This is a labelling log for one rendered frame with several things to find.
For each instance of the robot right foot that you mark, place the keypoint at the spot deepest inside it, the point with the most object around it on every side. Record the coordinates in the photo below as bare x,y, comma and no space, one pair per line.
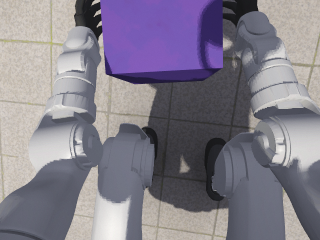
212,150

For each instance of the robot left foot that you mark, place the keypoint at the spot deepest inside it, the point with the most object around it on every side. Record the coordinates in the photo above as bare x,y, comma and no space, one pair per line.
153,140

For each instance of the right robot upper arm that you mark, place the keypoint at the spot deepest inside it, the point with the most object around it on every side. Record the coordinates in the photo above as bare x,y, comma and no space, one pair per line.
290,146

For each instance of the robot left hand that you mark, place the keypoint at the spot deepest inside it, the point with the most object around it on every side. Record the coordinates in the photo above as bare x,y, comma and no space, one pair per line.
84,16

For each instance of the left robot forearm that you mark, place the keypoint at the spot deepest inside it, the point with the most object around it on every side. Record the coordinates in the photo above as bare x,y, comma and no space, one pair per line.
75,80

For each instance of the right robot forearm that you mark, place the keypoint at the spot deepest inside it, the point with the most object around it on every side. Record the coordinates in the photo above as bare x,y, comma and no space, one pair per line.
268,70

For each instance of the carton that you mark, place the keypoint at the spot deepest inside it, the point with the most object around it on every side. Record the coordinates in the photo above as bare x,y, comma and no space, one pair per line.
162,41

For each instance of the left robot upper arm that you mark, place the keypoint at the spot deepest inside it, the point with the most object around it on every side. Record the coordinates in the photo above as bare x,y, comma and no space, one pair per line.
62,155

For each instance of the robot right hand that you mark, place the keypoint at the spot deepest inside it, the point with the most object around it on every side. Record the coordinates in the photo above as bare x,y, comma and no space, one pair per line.
240,8

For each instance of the robot foot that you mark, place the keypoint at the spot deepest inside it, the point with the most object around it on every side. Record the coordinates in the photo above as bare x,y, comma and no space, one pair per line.
212,150
153,140

